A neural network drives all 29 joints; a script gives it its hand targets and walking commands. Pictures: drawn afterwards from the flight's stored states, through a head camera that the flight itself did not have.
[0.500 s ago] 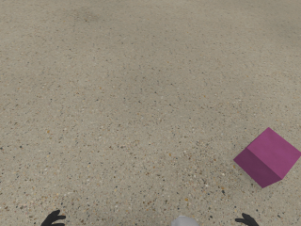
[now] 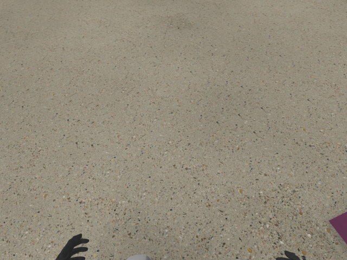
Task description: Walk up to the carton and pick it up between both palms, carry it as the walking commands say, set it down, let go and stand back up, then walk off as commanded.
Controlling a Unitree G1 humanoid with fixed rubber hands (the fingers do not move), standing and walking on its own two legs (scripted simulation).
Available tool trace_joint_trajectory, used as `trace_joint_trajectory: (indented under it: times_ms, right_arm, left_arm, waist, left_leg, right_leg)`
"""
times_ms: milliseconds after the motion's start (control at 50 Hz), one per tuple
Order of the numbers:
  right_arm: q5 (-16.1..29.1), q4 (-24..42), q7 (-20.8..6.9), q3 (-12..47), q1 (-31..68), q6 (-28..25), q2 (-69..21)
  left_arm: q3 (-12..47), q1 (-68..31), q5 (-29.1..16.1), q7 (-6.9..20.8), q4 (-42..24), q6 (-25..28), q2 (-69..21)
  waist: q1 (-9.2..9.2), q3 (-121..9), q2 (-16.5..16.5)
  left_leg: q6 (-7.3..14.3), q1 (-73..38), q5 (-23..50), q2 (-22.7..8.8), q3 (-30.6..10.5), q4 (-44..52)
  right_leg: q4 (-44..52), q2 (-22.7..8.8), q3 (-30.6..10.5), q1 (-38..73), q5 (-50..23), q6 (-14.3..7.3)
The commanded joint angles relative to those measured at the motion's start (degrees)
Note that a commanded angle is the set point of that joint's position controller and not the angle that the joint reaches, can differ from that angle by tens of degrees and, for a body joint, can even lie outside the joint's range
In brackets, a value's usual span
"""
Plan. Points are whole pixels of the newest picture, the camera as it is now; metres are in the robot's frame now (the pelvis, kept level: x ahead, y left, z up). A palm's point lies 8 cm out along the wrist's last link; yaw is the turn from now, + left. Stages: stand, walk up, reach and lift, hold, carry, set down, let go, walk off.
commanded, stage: walk off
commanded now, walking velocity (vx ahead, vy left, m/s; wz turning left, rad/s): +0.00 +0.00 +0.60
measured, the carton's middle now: out of the picture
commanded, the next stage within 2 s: stand in 0.72 s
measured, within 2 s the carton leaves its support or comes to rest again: neither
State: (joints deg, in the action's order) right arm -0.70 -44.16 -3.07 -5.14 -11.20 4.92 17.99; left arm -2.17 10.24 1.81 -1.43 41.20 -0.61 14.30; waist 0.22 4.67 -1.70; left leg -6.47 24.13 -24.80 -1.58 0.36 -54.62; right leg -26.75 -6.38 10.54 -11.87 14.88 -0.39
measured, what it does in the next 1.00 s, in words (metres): steps on the spot, turning left: left foot, then right foot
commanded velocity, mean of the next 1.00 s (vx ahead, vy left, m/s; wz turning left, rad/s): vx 0.00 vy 0.00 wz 0.42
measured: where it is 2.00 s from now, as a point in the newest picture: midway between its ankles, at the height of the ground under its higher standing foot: outside the picture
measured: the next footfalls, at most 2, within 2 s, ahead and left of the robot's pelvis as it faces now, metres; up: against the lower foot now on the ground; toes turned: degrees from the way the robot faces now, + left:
left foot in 0.14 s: +0.02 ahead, +0.14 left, +0.00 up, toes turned +11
right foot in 0.60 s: +0.07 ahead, -0.08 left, +0.00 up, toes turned +19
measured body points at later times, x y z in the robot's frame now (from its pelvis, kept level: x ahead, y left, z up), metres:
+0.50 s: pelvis -0.01 +0.03 +0.00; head +0.03 +0.06 +0.44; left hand +0.05 +0.33 -0.12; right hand +0.16 -0.21 -0.11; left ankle -0.02 +0.13 -0.74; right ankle +0.04 -0.12 -0.70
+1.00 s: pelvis -0.03 +0.02 -0.01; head +0.00 +0.03 +0.44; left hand -0.10 +0.29 -0.13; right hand +0.23 -0.13 -0.13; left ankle -0.11 +0.11 -0.75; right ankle +0.03 -0.09 -0.74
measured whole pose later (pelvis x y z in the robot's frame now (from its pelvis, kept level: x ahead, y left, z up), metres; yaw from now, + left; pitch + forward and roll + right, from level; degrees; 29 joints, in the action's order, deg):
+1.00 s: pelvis -0.03 +0.02 -0.01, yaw +31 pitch +0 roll +1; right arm -1.0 -43.2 -1.4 -2.7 -8.1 3.1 15.4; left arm -2.8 14.5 1.1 -0.1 44.0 -1.3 15.7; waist 2.2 3.7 0.6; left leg -2.7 11.9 -16.6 0.3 1.4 -28.2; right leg -32.7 -7.2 9.9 -15.4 16.9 1.1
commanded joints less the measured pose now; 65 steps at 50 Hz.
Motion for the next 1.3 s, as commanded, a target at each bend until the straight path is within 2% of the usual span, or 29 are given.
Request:
trace_joint_trajectory:
  times_ms: [0,60,100,120,140,160,180,220,260,460,520,560,580,600,620,640,660,680,720,860,940,960,980,1000,1020,1080,1140,1220,1280]
  right_arm:
    - [0.3,6.2,-0.2,0.2,4.8,-0.7,1.8]
    - [0.4,6.7,-0.2,0.3,4.6,-1.0,1.8]
    - [-0.6,5.5,0.3,-0.1,0.9,-1.7,2.2]
    - [-1.9,4.1,1.0,-0.9,-2.8,-2.4,5.4]
    - [-0.9,5.3,1.5,-2.4,-4.6,-3.3,13.9]
    - [0.4,4.1,1.8,-3.4,-9.8,-3.4,15.3]
    - [0.2,3.6,2.2,-2.4,-7.9,-3.4,12.1]
    - [-0.2,5.1,3.1,-0.9,0.4,-3.1,8.3]
    - [0.2,5.8,3.4,-0.3,2.1,-3.1,7.2]
    - [-0.7,4.9,2.3,-1.5,-2.6,-3.2,9.8]
    - [-0.8,5.1,1.8,-1.7,-1.1,-2.8,9.6]
    - [-0.1,5.3,1.8,-1.4,0.5,-2.8,8.7]
    - [0.5,5.4,2.1,-1.0,-0.2,-3.1,6.8]
    - [0.8,5.5,2.3,-0.1,-3.1,-3.3,2.8]
    - [0.1,6.9,2.9,-0.4,-1.7,-2.9,3.4]
    - [-1.5,6.4,2.7,-1.4,-0.2,-2.3,7.4]
    - [-1.4,5.5,2.1,-1.8,-1.5,-2.0,6.5]
    - [-0.9,4.2,1.5,-1.9,-4.0,-1.7,6.0]
    - [-0.6,3.2,0.5,-1.7,-5.2,-1.5,4.7]
    - [0.2,4.9,0.9,0.9,2.0,-1.1,0.8]
    - [0.4,3.3,1.8,1.6,-1.0,-1.9,0.4]
    - [-0.3,2.2,2.2,1.6,-2.9,-2.5,1.1]
    - [-1.7,1.4,2.5,1.2,-5.2,-3.4,4.0]
    - [-0.4,2.6,2.6,0.3,-1.4,-3.9,9.8]
    - [-0.2,1.7,2.7,0.8,-2.8,-4.2,6.9]
    - [-0.8,1.5,3.6,2.8,3.6,-4.7,2.8]
    - [-0.5,0.3,4.1,3.4,3.3,-5.1,2.3]
    - [-0.4,-1.5,4.0,3.4,3.5,-5.1,2.3]
    - [0.3,-3.3,4.1,3.6,2.8,-5.1,0.8]
  left_arm:
    - [-3.5,3.9,0.2,0.5,-1.1,0.5,11.4]
    - [-4.3,4.4,-0.2,1.2,-0.6,0.2,12.7]
    - [-4.2,3.3,-1.3,1.5,-0.6,-0.2,12.6]
    - [-3.6,5.0,-1.6,1.8,-0.6,-0.4,11.1]
    - [-2.5,4.4,-1.1,2.4,-4.6,-0.7,5.3]
    - [-2.6,-2.1,-0.1,1.4,-5.7,-2.0,7.3]
    - [-2.7,-2.5,-0.7,1.3,-5.5,-2.6,7.7]
    - [-2.7,-0.6,-1.1,1.5,-3.9,-2.3,7.8]
    - [-3.1,2.5,-0.2,1.7,-2.3,-2.4,8.9]
    - [-2.2,-2.7,-1.0,1.1,-4.6,-2.5,6.1]
    - [-2.0,-1.7,-1.5,0.6,-4.8,-1.9,5.6]
    - [-2.0,2.5,-1.4,-0.2,-3.7,-1.1,5.4]
    - [-2.5,4.8,-0.8,-0.8,-3.1,-0.5,7.6]
    - [-3.1,6.8,-0.1,-1.1,-3.5,0.0,11.8]
    - [-4.2,3.0,-0.4,-0.6,-4.4,-0.5,17.3]
    - [-3.3,2.5,-0.2,-0.1,-4.7,-0.4,12.8]
    - [-2.1,-0.4,-0.5,0.1,-5.0,-0.2,9.6]
    - [-1.8,-3.5,-0.3,0.1,-5.7,-0.2,8.2]
    - [-1.7,-3.8,-0.1,-0.5,-5.8,0.2,7.7]
    - [-2.6,3.9,0.0,0.4,-1.6,0.7,10.1]
    - [-3.2,4.5,-0.7,1.3,0.5,-0.3,11.3]
    - [-2.9,4.8,-1.2,1.5,0.8,-0.4,10.3]
    - [-2.1,6.1,-1.3,1.8,0.5,-0.4,7.3]
    - [-0.4,5.9,-1.6,2.2,-2.0,-0.5,1.7]
    - [-1.0,2.9,-1.4,1.7,-0.9,-1.7,4.5]
    - [-1.8,3.6,-1.4,2.2,1.1,-2.5,5.9]
    - [-1.6,6.3,-0.9,1.9,3.3,-2.3,5.1]
    - [-0.9,6.3,-1.1,1.2,4.8,-2.3,3.0]
    - [-0.7,8.9,0.0,0.5,7.0,-0.7,4.4]
  waist:
    - [3.18,-6.2,14.6]
    - [2.82,-7.3,15.7]
    - [-0.45,-7.5,11.9]
    - [-2.33,-9.5,4.0]
    - [-2.45,-10.8,-16.7]
    - [-7.09,-12.0,-10.7]
    - [-5.25,-9.6,-7.7]
    - [-1.55,-4.8,-8.4]
    - [-0.24,-6.6,-8.1]
    - [-2.41,-6.1,-7.8]
    - [-1.58,-7.1,-8.6]
    - [1.15,-8.2,-7.1]
    - [1.77,-9.1,-4.0]
    - [1.26,-10.7,7.6]
    - [1.57,-7.9,18.6]
    - [1.4,-4.9,11.0]
    - [-0.76,-3.4,9.2]
    - [-2.41,-3.2,9.5]
    - [-1.84,-3.8,12.3]
    - [2.61,-6.9,14.2]
    - [0.69,-7.5,14.8]
    - [-0.76,-7.5,12.0]
    - [-0.96,-10.1,5.3]
    - [0.77,-9.0,-11.6]
    - [-2.8,-8.5,-10.1]
    - [0.08,-4.6,-9.7]
    - [0.66,-6.5,-8.0]
    - [0.74,-5.6,-7.2]
    - [1.74,-6.2,-2.1]
  left_leg:
    - [0.6,0.5,-2.0,0.2,4.1,8.1]
    - [2.1,-4.1,-0.5,1.1,6.4,15.6]
    - [3.8,-12.8,10.2,1.4,6.2,29.6]
    - [4.8,-22.7,16.5,-1.8,0.6,35.9]
    - [11.2,-31.6,41.4,-21.8,-23.2,36.1]
    - [18.6,-26.6,50.2,-24.3,-23.1,33.3]
    - [18.7,-24.6,46.8,-21.0,-18.8,33.1]
    - [14.9,-19.0,37.9,-13.4,-13.2,35.0]
    - [14.6,-17.2,39.5,-10.7,-11.3,34.8]
    - [16.7,-14.0,25.9,-9.6,-20.4,34.0]
    - [15.6,-11.5,32.1,-9.0,-23.2,32.1]
    - [12.4,-8.8,31.9,-7.1,-23.7,28.8]
    - [9.6,-3.6,24.7,-4.8,-22.2,26.2]
    - [6.5,4.7,8.4,0.9,-15.2,14.4]
    - [4.5,9.1,-9.2,6.5,-4.9,3.9]
    - [4.2,7.3,-7.9,2.7,-7.3,-4.6]
    - [3.9,6.4,-4.7,3.0,-7.2,-8.7]
    - [3.2,5.7,-1.4,2.3,-5.9,-11.4]
    - [1.4,6.4,1.6,2.1,-3.7,-12.2]
    - [0.8,-1.0,-3.0,2.5,1.4,8.5]
    - [3.7,-10.7,5.9,3.6,4.1,28.4]
    - [4.4,-16.9,15.4,2.7,2.3,37.9]
    - [5.0,-26.7,19.7,-4.6,-5.4,39.8]
    - [10.7,-25.3,37.6,-17.4,-18.0,38.3]
    - [16.1,-20.3,37.5,-19.0,-17.5,37.7]
    - [15.1,-17.7,37.7,-12.5,-10.2,37.5]
    - [15.2,-17.9,42.5,-10.2,-7.0,35.8]
    - [15.2,-16.3,33.9,-9.3,-8.5,35.0]
    - [10.3,-9.5,19.8,-6.2,-8.6,34.9]
  right_leg:
    - [3.5,-12.7,-5.5,8.4,-31.0,-7.3]
    - [0.9,-14.1,-4.9,7.8,-30.8,-6.2]
    - [-4.7,-14.1,-2.3,2.4,-25.2,-2.3]
    - [-13.0,-12.1,0.2,-5.4,-16.7,1.5]
    - [-28.2,-2.9,3.2,-23.2,21.5,6.6]
    - [-34.9,-1.7,-6.2,-23.6,23.8,6.6]
    - [-37.5,-2.2,-8.1,-24.0,20.2,6.6]
    - [-35.0,-2.1,-9.6,-22.6,11.3,6.2]
    - [-36.7,-0.4,-8.8,-19.3,7.0,6.3]
    - [-19.5,4.3,-9.5,-14.2,9.2,5.5]
    - [-12.1,6.4,-9.2,-7.4,9.2,4.7]
    - [1.4,7.0,-9.0,1.2,2.3,4.1]
    - [7.0,2.3,-11.3,8.7,-1.4,3.3]
    - [12.5,-12.6,-24.5,16.0,1.5,0.8]
    - [13.8,-23.8,-32.7,6.3,-4.7,-6.5]
    - [13.4,-21.2,-29.6,1.1,-8.2,-8.3]
    - [12.5,-17.1,-23.9,-1.4,-9.9,-7.4]
    - [11.6,-13.4,-18.3,-1.7,-11.3,-5.8]
    - [9.9,-9.5,-12.3,1.0,-16.8,-5.5]
    - [3.7,-10.6,-9.3,7.3,-30.8,-8.0]
    - [-0.5,-9.8,-9.4,5.4,-34.0,-7.2]
    - [-1.8,-9.4,-9.0,1.7,-29.8,-4.5]
    - [-5.8,-7.5,-7.3,-6.0,-17.0,-0.5]
    - [-9.1,-0.2,-1.8,-12.7,8.7,3.2]
    - [-14.0,-0.5,-6.5,-10.0,18.2,3.2]
    - [-17.7,1.3,-8.1,-10.0,12.7,2.6]
    - [-17.0,2.9,-8.0,-7.0,10.9,2.9]
    - [-5.7,4.3,-7.3,-2.4,7.0,2.5]
    - [7.8,-0.8,-11.6,9.9,-11.4,1.7]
